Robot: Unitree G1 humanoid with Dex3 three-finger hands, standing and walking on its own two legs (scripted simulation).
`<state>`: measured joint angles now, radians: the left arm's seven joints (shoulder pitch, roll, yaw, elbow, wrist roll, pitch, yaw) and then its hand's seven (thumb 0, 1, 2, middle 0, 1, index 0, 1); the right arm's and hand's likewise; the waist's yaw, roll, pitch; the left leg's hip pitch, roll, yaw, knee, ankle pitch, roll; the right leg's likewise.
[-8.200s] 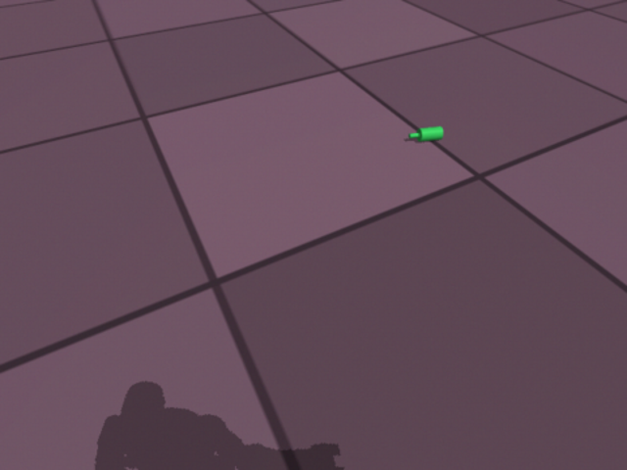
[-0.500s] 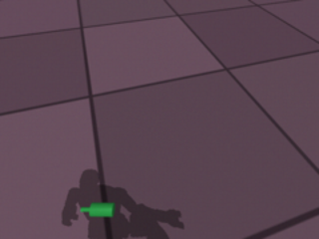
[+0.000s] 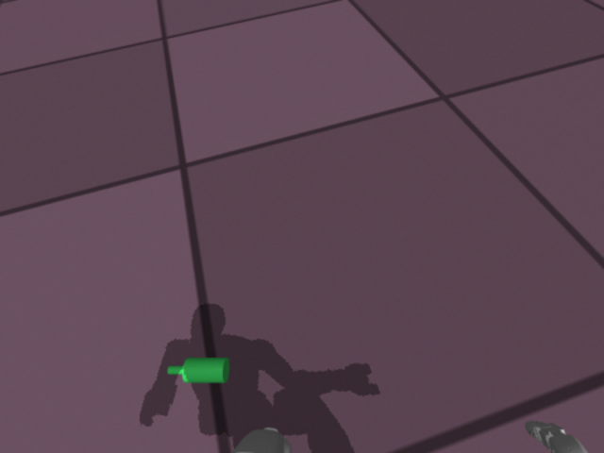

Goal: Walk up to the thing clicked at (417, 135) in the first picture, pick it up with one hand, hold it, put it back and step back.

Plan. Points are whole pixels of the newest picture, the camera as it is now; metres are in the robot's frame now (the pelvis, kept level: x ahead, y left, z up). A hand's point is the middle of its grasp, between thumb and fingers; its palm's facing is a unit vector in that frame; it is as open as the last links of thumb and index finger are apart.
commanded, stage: walk up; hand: left
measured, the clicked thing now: (197, 370) +0.43 +0.42 -0.72
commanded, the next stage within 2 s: none
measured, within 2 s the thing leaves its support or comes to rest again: neither
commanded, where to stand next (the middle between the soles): +0.07 +0.07 m, yaw +2 degrees
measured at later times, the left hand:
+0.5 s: hand out of the picture +0.06 +0.34 -0.16, palm faces -0.01 -0.93 -0.37, open 7.3 cm
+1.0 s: hand out of the picture +0.01 +0.30 -0.12, palm faces +0.03 -0.91 -0.42, open 7.3 cm
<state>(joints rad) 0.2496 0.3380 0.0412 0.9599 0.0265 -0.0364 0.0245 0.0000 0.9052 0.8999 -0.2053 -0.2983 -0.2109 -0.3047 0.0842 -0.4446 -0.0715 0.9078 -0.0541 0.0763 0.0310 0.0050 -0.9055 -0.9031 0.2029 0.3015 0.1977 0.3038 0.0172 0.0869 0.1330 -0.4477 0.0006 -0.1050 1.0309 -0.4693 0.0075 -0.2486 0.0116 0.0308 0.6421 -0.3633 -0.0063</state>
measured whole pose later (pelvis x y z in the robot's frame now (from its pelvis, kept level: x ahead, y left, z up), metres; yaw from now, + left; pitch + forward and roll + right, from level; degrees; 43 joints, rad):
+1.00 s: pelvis +0.01 +0.03 +0.01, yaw +1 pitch -3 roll +0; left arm 0.38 0.37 0.06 0.91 0.02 -0.06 -0.02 0.00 0.90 0.90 -0.20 -0.30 -0.21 -0.30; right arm 0.30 -0.45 -0.07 0.93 -0.02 0.01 0.03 0.01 -0.91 -0.90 0.20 0.30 0.20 0.30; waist 0.02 0.06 0.10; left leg -0.47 -0.03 -0.12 0.89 -0.29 0.00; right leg -0.04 0.03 -0.07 0.44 -0.34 -0.04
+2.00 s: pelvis -0.09 +0.05 +0.01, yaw +4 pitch -3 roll +1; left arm 0.22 0.39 0.06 0.88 0.01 0.04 -0.02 0.00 0.91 0.90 -0.20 -0.30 -0.21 -0.30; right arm 0.29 -0.34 -0.02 0.94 -0.03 -0.04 0.00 0.01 -0.90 -0.90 0.21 0.30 0.20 0.30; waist -0.01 -0.06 0.07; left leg -0.16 -0.02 -0.04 0.56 -0.35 0.01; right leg -0.37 -0.03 0.04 0.86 -0.46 -0.02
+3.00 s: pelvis -0.07 +0.05 +0.02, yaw +2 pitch -3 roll +0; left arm 0.11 0.35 0.02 1.12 0.02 -0.03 -0.03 0.00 0.91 0.90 -0.20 -0.30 -0.21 -0.30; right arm 0.12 -0.37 -0.04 1.09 -0.03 -0.01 0.04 0.00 -0.90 -0.90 0.20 0.30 0.20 0.30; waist 0.00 0.02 0.03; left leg -0.10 0.01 0.00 0.47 -0.38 0.02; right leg -0.20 -0.02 0.02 0.47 -0.27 0.01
